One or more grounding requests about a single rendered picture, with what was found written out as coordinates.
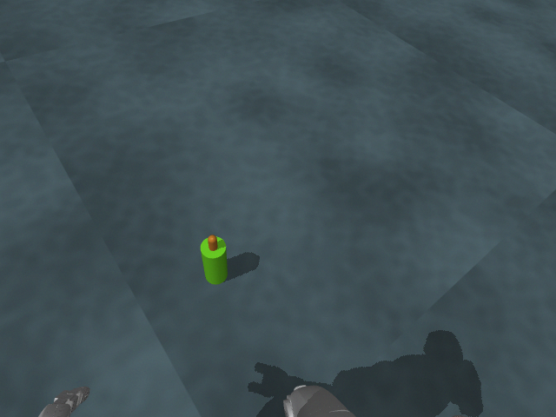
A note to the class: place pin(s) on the bottle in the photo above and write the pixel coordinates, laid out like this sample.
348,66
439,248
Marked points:
214,259

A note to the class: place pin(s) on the left robot hand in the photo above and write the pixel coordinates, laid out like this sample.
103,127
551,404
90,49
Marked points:
66,402

